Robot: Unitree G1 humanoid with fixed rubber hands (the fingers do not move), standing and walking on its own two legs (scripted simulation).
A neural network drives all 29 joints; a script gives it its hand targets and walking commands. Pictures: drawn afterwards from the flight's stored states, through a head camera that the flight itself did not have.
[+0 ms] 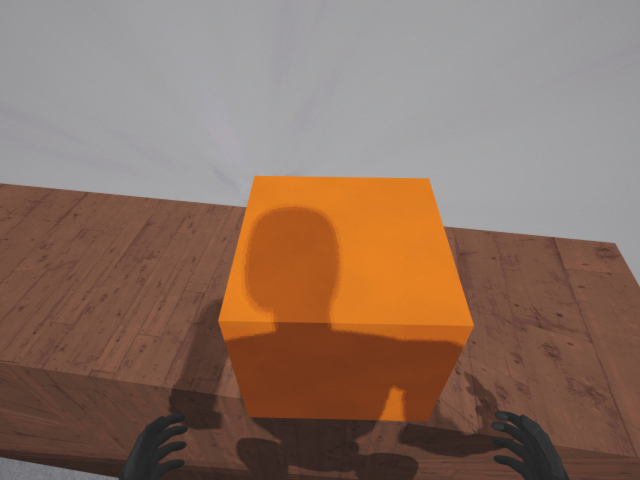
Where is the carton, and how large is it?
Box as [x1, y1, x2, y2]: [218, 176, 473, 420]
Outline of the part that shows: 254,176 218,320 248,416 427,420 473,326 428,178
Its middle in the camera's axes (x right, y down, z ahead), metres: +0.03 +0.08 +0.58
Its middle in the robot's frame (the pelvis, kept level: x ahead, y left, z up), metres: +0.38 +0.01 +0.01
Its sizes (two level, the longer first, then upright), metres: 0.264 0.262 0.247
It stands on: a pedestal, 0.66 m high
